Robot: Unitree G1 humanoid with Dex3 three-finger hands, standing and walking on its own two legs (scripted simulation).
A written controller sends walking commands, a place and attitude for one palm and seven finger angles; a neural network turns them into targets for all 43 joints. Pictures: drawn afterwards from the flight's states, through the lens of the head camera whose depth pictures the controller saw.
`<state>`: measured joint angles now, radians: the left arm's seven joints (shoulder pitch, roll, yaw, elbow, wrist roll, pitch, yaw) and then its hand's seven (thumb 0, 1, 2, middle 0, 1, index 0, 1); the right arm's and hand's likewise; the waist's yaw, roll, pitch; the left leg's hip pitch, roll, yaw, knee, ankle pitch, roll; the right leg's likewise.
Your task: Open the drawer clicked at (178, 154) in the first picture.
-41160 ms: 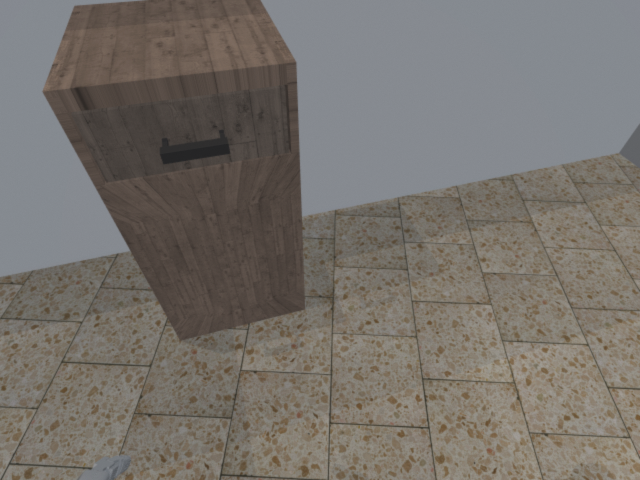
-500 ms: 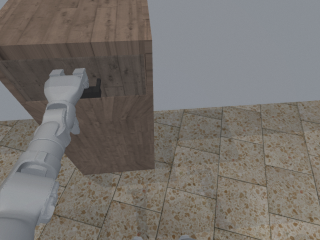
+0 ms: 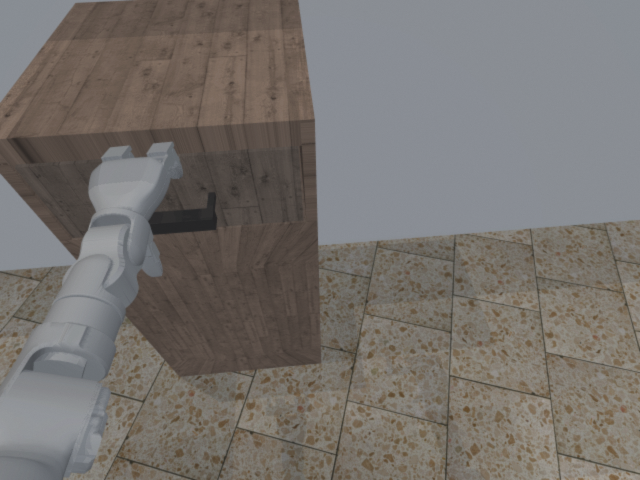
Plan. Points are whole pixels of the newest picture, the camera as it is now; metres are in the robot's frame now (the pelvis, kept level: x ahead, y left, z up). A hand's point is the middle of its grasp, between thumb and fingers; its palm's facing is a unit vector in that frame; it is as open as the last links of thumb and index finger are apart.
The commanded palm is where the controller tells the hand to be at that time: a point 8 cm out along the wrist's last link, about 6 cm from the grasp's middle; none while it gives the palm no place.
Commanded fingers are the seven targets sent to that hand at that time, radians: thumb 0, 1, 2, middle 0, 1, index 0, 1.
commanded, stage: lift the hand off the handle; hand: left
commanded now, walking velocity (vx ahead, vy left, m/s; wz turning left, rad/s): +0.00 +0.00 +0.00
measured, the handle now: (173, 211) +0.49 +0.24 +0.03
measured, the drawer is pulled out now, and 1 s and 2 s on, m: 0.00 0.00 0.00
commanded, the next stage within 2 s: draw the hand back to the body in 0.70 s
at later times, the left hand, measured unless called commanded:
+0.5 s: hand (129, 180) +0.42 +0.24 +0.16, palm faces +0.04 -0.01 -1.00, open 13.8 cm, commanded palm +0.40 +0.23 +0.22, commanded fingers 0.00 -0.50 0.30 -0.30 -1.20 -0.30 -1.20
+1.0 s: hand (127, 194) +0.39 +0.23 +0.17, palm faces +0.05 -0.04 -1.00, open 13.8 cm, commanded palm +0.36 +0.24 +0.23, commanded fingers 0.00 -0.50 0.30 -0.30 -1.20 -0.30 -1.20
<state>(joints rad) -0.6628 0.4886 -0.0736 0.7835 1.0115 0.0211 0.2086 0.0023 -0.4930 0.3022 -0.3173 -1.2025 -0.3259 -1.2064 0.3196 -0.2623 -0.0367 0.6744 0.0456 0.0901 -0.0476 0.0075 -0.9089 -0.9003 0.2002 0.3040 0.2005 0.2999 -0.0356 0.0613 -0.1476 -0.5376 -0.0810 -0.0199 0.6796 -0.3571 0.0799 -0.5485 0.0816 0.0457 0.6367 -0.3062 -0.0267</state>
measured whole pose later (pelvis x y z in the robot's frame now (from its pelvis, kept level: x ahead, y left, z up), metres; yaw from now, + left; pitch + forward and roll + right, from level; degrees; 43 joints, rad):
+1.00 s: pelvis +0.00 -0.02 +0.02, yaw +0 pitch +6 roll +0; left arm -0.51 0.57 -0.04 0.41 0.90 0.00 -0.08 0.00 -0.49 0.30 -0.32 -1.20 -0.32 -1.20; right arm 0.22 -0.29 0.00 0.64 0.06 0.16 -0.05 0.01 -0.91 -0.90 0.20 0.30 0.20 0.30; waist 0.02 0.07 -0.09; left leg -0.31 -0.07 -0.03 0.51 -0.29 0.05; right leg -0.34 0.09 0.05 0.51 -0.26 -0.06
